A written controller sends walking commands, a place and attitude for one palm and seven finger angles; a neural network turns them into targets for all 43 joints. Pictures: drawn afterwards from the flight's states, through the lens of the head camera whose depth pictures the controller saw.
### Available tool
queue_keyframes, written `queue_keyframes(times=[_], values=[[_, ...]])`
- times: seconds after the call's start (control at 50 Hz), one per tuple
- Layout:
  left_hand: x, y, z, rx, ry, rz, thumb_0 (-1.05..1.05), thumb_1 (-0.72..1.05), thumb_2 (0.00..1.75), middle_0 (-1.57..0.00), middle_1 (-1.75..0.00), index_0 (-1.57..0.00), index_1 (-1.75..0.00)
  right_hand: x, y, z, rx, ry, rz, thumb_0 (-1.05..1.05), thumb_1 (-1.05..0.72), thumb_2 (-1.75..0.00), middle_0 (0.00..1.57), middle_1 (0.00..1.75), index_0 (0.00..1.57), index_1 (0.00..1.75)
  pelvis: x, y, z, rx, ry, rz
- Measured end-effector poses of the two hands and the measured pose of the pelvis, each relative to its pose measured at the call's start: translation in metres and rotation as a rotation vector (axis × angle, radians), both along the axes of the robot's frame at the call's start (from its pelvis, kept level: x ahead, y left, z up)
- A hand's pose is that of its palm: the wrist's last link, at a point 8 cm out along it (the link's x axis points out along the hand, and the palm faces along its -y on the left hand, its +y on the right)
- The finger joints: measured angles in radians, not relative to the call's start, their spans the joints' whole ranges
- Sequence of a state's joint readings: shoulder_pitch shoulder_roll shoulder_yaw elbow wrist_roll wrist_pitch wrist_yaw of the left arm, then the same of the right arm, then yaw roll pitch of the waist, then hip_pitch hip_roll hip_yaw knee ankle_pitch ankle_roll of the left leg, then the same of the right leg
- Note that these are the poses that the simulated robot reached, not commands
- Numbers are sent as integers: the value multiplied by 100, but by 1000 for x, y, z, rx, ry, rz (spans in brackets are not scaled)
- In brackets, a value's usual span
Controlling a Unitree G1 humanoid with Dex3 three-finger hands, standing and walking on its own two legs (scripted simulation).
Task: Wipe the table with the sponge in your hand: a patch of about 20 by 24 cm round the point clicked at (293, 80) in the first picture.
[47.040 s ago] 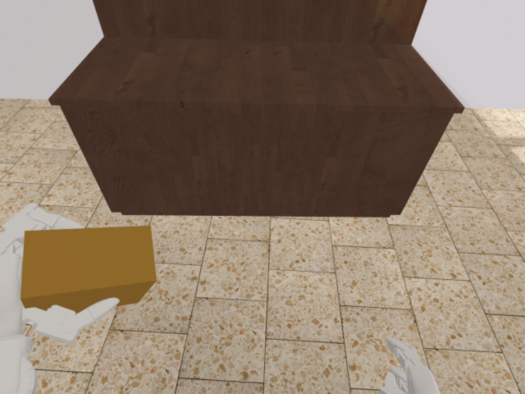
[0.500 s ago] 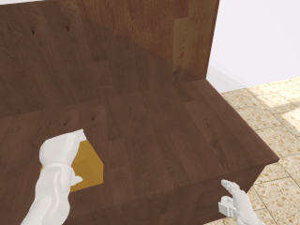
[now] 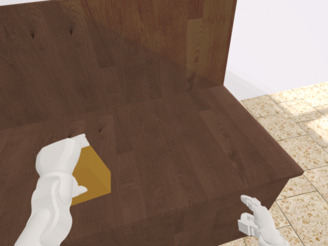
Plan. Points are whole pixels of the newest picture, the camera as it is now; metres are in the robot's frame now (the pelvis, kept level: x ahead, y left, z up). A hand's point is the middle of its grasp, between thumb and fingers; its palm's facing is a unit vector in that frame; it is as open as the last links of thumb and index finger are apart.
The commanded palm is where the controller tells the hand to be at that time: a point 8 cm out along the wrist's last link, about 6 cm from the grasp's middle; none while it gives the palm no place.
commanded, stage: bring the sponge back beside the body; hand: left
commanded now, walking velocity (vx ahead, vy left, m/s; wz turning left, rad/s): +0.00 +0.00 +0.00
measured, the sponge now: (83, 180) +0.24 +0.26 +0.05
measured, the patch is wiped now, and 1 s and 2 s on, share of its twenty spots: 1.00 1.00 1.00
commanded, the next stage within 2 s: step back with the hand held close in 1.58 s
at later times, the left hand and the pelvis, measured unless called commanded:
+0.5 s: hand (61, 175) +0.21 +0.28 +0.10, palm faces +0.10 -0.16 -0.98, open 10.4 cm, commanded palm +0.18 +0.27 +0.17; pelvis +0.00 +0.01 +0.00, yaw +0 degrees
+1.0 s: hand (53, 183) +0.19 +0.28 +0.11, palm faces +0.12 -0.18 -0.98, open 10.4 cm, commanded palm +0.15 +0.28 +0.17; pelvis -0.01 +0.01 +0.00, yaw +0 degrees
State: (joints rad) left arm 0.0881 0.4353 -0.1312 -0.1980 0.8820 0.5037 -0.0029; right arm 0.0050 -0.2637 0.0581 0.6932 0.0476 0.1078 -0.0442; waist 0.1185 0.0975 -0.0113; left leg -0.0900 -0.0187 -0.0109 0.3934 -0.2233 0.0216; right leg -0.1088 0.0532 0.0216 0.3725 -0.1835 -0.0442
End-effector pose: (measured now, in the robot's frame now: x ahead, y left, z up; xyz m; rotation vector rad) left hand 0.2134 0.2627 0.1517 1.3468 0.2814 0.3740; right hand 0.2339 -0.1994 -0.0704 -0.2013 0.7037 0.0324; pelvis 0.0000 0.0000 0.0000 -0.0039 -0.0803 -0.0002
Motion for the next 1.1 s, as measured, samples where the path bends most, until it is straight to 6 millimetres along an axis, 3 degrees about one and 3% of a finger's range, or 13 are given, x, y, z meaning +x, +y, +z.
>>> queue_keyframes(times=[0.28, 1.1], values=[[-10, 15, -2, 12, 25, 29, 0, -54, 105, -69, -131, -72, -131, 0, 0, 0, -13, -6, 2, 1, -91, -90, 20, 30, 22, 30, -1, 1, 0, -2, -2, 4], [-53, 20, 8, 5, -16, 15, 0, -54, 105, -69, -131, -72, -131, -5, 6, 5, -10, -39, 16, 1, -90, -90, 20, 30, 18, 28, -9, 4, -1, -4, -24, 1]])
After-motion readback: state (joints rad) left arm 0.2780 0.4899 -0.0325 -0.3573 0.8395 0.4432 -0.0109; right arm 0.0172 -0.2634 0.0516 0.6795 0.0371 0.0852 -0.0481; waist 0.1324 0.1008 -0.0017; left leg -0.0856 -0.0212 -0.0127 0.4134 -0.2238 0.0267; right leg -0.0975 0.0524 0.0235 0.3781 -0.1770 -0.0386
